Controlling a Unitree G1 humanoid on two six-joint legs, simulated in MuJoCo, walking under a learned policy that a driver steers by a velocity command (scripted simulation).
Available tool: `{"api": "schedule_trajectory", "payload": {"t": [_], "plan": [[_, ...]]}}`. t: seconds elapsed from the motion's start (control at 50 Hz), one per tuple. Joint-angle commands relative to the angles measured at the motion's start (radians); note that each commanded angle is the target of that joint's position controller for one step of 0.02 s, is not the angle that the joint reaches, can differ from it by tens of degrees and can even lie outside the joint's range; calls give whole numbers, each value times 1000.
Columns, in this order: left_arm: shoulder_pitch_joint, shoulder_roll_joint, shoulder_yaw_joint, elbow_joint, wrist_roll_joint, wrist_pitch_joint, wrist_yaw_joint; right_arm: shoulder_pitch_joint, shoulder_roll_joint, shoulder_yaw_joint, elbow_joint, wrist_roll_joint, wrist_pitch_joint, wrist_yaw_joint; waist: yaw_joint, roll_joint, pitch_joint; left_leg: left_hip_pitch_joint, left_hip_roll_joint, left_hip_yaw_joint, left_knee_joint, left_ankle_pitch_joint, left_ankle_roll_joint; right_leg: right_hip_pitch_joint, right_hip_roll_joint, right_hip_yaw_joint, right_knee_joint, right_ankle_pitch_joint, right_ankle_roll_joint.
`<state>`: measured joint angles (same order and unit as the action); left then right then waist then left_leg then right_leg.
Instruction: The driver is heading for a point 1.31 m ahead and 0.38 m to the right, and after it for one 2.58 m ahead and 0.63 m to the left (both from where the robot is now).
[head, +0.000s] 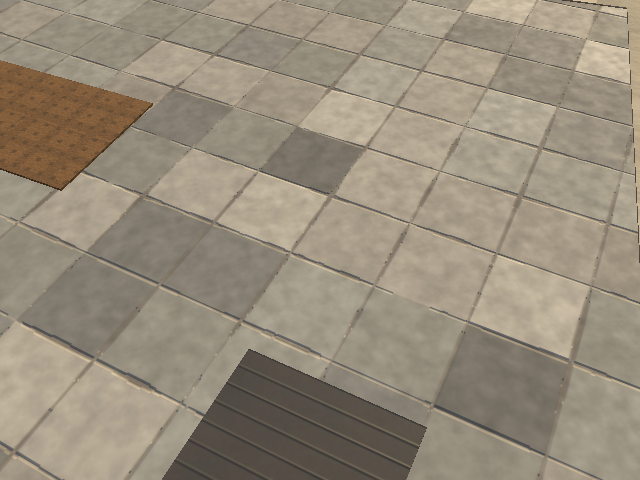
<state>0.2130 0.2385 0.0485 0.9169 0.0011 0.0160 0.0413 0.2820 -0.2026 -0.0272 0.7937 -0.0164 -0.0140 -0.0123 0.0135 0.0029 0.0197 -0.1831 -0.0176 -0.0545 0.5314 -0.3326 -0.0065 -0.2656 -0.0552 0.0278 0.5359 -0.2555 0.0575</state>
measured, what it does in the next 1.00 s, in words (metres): stands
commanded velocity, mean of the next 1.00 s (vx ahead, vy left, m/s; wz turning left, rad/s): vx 0.00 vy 0.00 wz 0.00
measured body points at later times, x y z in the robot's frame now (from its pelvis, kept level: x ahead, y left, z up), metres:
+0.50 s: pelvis +0.00 +0.00 +0.00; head +0.01 -0.01 +0.45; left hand +0.03 +0.26 -0.15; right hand +0.04 -0.25 -0.14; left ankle -0.03 +0.13 -0.73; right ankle +0.02 -0.15 -0.73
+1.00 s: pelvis +0.00 -0.01 +0.00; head +0.01 -0.01 +0.45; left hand +0.00 +0.24 -0.15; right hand -0.02 -0.24 -0.15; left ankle -0.03 +0.13 -0.73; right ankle +0.02 -0.15 -0.73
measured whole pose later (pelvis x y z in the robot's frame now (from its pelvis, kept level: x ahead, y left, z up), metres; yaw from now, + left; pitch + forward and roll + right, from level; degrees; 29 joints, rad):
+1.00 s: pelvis +0.00 -0.01 +0.00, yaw -1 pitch -1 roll +0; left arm 0.26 0.19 0.04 1.12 -0.01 0.03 0.06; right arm 0.35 -0.18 0.01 1.08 -0.01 -0.01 -0.03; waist 0.01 0.00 0.03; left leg -0.15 0.00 -0.04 0.46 -0.30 -0.02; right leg -0.24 -0.04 0.03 0.48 -0.23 0.04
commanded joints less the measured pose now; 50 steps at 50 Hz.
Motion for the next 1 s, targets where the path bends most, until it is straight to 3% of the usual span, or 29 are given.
{"api": "schedule_trajectory", "payload": {"t": [0.02, 0.44, 1.0], "plan": [[1, 106, 24, -21, -2, -5, 9, 20, -100, -25, -29, 2, -15, -3, -1, 1, -13, -83, 41, -28, -118, 203, 20, 85, -2, -1, -54, 165, -14], [47, 84, 26, 119, -6, 12, 24, 65, -98, -10, 145, 9, -14, -13, -1, -1, 21, -69, 27, 6, -147, 198, 5, 99, 11, -14, -92, 175, -27], [105, 49, 4, 188, -9, 15, 20, 147, -66, 22, 279, 10, -5, -22, -8, -1, 50, -81, 23, 29, -176, 151, 2, 84, 24, -27, -115, 148, -37]]}}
